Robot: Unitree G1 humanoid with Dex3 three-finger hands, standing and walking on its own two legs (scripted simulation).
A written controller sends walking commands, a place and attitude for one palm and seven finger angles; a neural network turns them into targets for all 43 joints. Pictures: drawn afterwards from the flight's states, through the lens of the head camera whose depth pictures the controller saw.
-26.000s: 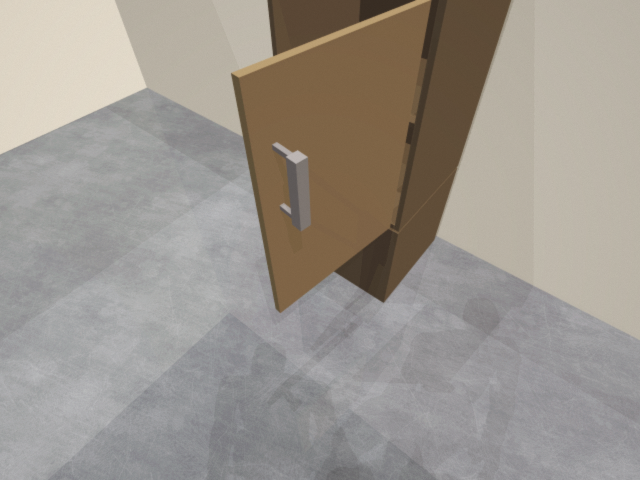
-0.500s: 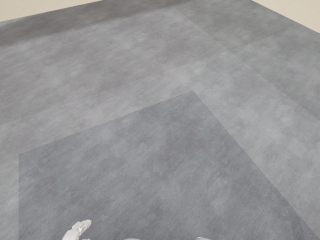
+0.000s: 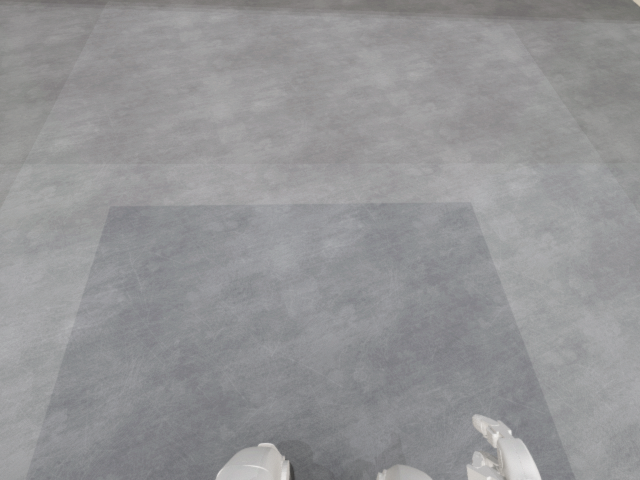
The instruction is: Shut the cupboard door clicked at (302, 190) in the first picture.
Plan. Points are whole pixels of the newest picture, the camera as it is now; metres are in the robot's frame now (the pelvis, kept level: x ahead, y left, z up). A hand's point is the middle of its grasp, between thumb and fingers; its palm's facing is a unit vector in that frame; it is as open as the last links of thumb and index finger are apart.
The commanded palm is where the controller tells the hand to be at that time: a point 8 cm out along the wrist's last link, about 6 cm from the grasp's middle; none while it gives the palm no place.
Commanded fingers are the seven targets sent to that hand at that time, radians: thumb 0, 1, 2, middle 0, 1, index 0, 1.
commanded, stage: turn to face it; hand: left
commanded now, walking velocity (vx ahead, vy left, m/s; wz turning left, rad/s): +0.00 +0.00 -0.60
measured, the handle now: out of the picture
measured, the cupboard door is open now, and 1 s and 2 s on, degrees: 55 55 55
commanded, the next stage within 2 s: none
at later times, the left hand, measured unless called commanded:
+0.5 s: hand (238, 402) +0.22 +0.14 -0.15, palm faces -0.24 -0.94 -0.23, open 7.3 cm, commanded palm none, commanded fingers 0.00 0.90 0.90 -0.20 -0.30 -0.20 -0.30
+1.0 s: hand (264, 306) +0.37 +0.13 -0.13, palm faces -0.54 -0.81 -0.24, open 7.3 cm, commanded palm none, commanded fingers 0.00 0.90 0.90 -0.20 -0.30 -0.20 -0.30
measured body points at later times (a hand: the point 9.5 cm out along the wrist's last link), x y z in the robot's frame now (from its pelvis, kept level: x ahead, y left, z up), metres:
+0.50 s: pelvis +0.10 -0.02 +0.01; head +0.16 -0.04 +0.46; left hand +0.23 +0.19 -0.13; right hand +0.08 -0.29 -0.14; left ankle +0.08 +0.10 -0.65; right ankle +0.07 -0.12 -0.72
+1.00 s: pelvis +0.15 +0.01 +0.02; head +0.20 -0.01 +0.47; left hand +0.40 +0.17 -0.12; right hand +0.06 -0.23 -0.12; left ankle +0.21 +0.12 -0.72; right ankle +0.06 -0.09 -0.67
